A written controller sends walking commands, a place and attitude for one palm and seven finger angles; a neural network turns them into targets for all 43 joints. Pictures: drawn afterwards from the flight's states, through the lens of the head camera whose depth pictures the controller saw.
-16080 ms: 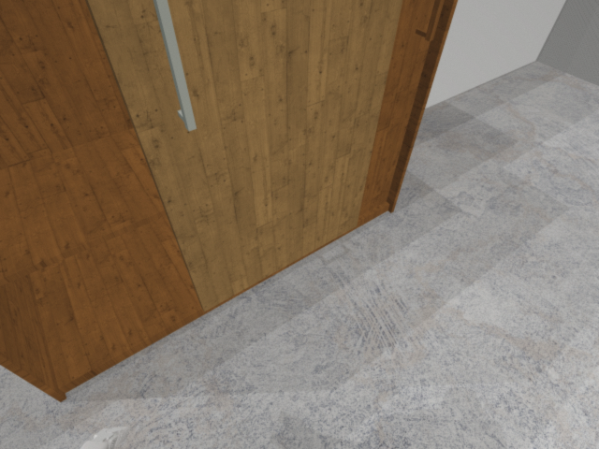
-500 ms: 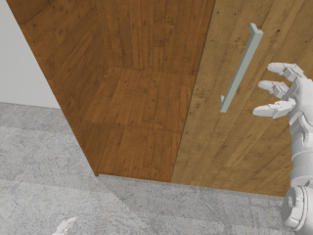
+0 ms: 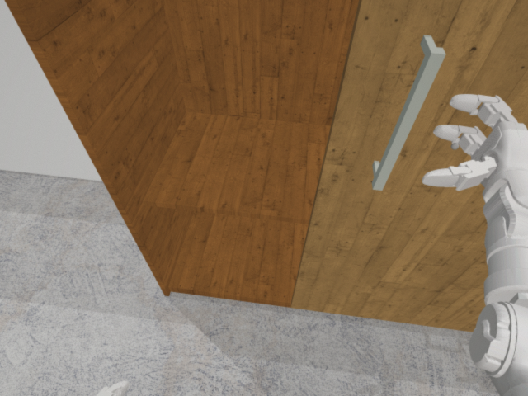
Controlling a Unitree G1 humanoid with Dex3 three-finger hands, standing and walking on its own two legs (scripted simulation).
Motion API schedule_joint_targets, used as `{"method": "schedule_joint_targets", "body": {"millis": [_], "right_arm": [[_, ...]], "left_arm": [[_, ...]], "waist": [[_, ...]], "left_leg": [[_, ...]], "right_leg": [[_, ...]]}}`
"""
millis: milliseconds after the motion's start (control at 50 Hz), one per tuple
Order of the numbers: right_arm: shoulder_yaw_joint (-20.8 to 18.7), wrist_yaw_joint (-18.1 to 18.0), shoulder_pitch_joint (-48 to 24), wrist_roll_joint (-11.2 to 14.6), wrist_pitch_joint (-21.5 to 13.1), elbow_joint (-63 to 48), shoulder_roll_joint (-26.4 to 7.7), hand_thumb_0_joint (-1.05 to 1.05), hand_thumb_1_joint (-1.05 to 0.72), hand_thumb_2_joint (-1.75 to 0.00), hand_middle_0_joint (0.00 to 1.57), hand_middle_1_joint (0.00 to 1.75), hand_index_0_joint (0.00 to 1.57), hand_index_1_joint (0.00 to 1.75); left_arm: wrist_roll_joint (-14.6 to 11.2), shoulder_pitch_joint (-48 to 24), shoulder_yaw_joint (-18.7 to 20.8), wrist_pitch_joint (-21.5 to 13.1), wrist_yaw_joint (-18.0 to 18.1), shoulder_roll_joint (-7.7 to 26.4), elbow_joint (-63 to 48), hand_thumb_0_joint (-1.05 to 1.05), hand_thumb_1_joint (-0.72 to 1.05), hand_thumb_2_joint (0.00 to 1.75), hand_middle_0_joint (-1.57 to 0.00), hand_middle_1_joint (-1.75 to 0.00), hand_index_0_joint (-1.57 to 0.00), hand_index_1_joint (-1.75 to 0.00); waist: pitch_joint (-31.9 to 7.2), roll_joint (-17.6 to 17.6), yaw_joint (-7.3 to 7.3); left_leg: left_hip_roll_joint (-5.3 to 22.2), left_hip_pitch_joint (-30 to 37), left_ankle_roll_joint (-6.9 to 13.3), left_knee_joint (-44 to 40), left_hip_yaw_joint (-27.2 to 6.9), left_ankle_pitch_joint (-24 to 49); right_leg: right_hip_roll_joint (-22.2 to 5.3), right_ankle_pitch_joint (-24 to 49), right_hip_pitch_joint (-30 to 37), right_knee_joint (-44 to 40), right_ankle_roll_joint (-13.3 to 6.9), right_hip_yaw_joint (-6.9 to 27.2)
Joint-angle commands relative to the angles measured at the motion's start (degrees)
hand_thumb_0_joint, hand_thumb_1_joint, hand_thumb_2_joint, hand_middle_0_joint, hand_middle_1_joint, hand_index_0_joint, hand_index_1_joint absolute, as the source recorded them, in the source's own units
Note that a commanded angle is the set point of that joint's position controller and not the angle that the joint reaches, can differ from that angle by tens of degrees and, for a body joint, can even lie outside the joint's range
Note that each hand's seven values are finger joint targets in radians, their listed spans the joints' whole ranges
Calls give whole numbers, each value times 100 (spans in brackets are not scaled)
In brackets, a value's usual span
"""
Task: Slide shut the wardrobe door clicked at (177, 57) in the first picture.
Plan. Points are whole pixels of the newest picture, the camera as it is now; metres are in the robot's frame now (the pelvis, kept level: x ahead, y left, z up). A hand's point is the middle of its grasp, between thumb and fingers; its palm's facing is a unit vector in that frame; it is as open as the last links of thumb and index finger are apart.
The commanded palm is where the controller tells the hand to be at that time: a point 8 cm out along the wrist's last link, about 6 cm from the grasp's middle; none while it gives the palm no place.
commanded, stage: move the hooked fingers beside the handle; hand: right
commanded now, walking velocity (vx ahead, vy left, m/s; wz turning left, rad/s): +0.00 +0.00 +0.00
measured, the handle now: (399, 123) +0.50 -0.14 +0.17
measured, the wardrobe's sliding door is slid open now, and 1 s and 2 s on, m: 0.48 0.48 0.48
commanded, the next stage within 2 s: feel for the door with the fingertips in 0.46 s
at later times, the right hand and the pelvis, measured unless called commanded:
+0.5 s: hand (446, 147) +0.45 -0.20 +0.17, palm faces +0.04 +1.00 -0.01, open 13.9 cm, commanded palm +0.43 -0.25 +0.17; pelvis +0.00 +0.00 +0.00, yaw +0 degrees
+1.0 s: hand (421, 149) +0.45 -0.17 +0.17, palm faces +0.04 +1.00 +0.00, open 14.0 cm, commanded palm +0.43 -0.22 +0.17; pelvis -0.01 +0.01 +0.00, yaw +0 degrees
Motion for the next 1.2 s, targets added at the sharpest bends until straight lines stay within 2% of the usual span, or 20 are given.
{"method": "schedule_joint_targets", "body": {"millis": [0,60,140,240,280,360,400,500,560,640,680,720,780,840,920,1000,1060,1100,1140,1180], "right_arm": [[-188,29,-2309,90,-136,-907,-1474,0,50,-30,30,120,30,120],[14,82,-2690,153,-132,-868,-1254,0,50,-30,30,120,30,120],[-137,20,-3197,170,-418,-1368,-1512,0,50,-30,30,120,30,120],[-6,-50,-3388,100,-556,-1494,-1410,0,50,-30,30,120,30,120],[68,-58,-3323,98,-444,-1088,-1284,0,50,-30,30,120,30,120],[-115,-57,-2598,94,-218,-825,-1361,0,50,-30,30,120,30,120],[112,-32,-2713,157,-241,-1061,-1040,0,50,-30,30,120,30,120],[-280,-58,-2600,199,-267,-1194,-1513,0,50,-30,30,120,30,120],[-37,-73,-3022,79,-326,-1259,-1403,0,50,-30,30,120,30,120],[295,-84,-3205,130,-501,-2006,-953,0,50,-30,30,120,30,120],[228,-113,-3001,278,-437,-1888,-829,0,50,-30,30,120,30,120],[141,-142,-2715,352,-250,-1352,-818,0,50,-30,30,120,30,120],[168,-283,-2767,201,-6,-835,-845,0,50,-30,30,120,30,120],[14,-462,-2692,-25,-98,-1193,-1119,0,50,-30,30,120,30,120],[8,-543,-3032,93,-453,-1931,-1047,0,50,-30,30,120,30,120],[-54,-546,-3149,74,-459,-1495,-1152,0,50,-30,30,120,30,120],[109,-546,-3235,-86,-334,-964,-1085,0,50,-30,30,120,30,120],[56,-525,-3294,-125,-329,-875,-1192,0,50,-30,30,120,30,120],[284,-444,-3411,-41,-379,-1072,-873,0,50,-30,30,120,30,120],[262,-379,-3448,85,-417,-966,-790,0,50,-30,30,120,30,120]], "left_arm": [[1,152,319,-176,74,910,-613,0,90,90,-20,-30,-20,-30],[-11,119,308,-168,94,898,-628,0,90,90,-20,-30,-20,-30],[16,139,316,-185,113,882,-634,0,90,90,-20,-30,-20,-30],[16,122,295,-226,98,828,-581,0,90,90,-20,-30,-20,-30],[10,161,284,-234,98,841,-499,0,90,90,-20,-30,-20,-30],[10,157,292,-169,56,879,-610,0,90,90,-20,-30,-20,-30],[19,140,312,-158,38,849,-634,0,90,90,-20,-30,-20,-30],[9,104,326,-85,68,894,-674,0,90,90,-20,-30,-20,-30],[-10,55,280,-98,91,841,-687,0,90,90,-20,-30,-20,-30],[7,4,301,-213,62,759,-719,0,90,90,-20,-30,-20,-30],[12,11,315,-249,63,772,-663,0,90,90,-20,-30,-20,-30],[-8,46,302,-206,58,812,-594,0,90,90,-20,-30,-20,-30],[-31,3,269,-174,38,831,-576,0,90,90,-20,-30,-20,-30],[12,-17,269,-157,1,785,-722,0,90,90,-20,-30,-20,-30],[36,-24,304,-182,-14,742,-760,0,90,90,-20,-30,-20,-30],[19,-21,290,-170,31,759,-630,0,90,90,-20,-30,-20,-30],[-5,7,258,-169,37,759,-573,0,90,90,-20,-30,-20,-30],[9,95,266,-154,37,783,-561,0,90,90,-20,-30,-20,-30],[0,78,273,-192,32,748,-603,0,90,90,-20,-30,-20,-30],[19,141,287,-223,38,778,-563,0,90,90,-20,-30,-20,-30]], "waist": [[-1592,-15,-52],[-1467,-5,82],[-2030,-118,99],[-2178,-488,111],[-1860,-330,155],[-1873,-119,-44],[-1808,-13,20],[-1751,274,-30],[-1590,-120,78],[-2249,-666,80],[-2285,-287,75],[-1852,218,70],[-1191,149,57],[-1646,-96,-90],[-2265,47,-44],[-1855,163,45],[-1446,-117,104],[-1615,-92,87],[-1901,-261,127],[-1953,26,156]], "left_leg": [[-90,762,199,-114,95,1874],[-91,544,169,-123,86,1677],[-99,689,165,-70,31,1817],[-107,644,177,-35,40,1918],[-113,509,179,-57,83,1831],[-87,791,199,4,97,2088],[-87,796,192,-5,115,2172],[-80,949,161,-39,57,2091],[-79,702,162,-70,34,1781],[-108,707,206,-40,34,1927],[-137,726,182,-43,73,2004],[-142,783,160,-88,101,1979],[-79,478,147,-158,89,1385],[-52,774,175,-56,31,1617],[-101,1085,161,13,-13,2067],[-98,925,142,-69,-15,1823],[-73,602,146,-118,-20,1460],[-62,694,174,-106,-13,1455],[-75,723,178,-57,-19,1698],[-99,732,163,-52,0,1789]], "right_leg": [[54,1917,542,-253,-123,172],[63,1635,500,-240,-124,169],[67,1854,815,-148,-133,221],[64,2113,1064,-105,-93,276],[57,2016,907,-137,-88,292],[75,2163,659,-168,-91,229],[75,2247,655,-124,-108,225],[76,1902,459,-157,-154,153],[98,1637,494,-203,-148,175],[87,2107,1189,-101,-100,265],[61,2194,1229,-87,-94,287],[64,1925,779,-157,-124,233],[112,1226,267,-269,-133,191],[140,1493,368,-216,-144,168],[102,1895,722,-133,-139,177],[97,1580,551,-162,-160,141],[121,1222,357,-212,-152,133],[133,1258,358,-186,-151,164],[134,1488,594,-146,-140,160],[112,1572,624,-124,-136,190]]}}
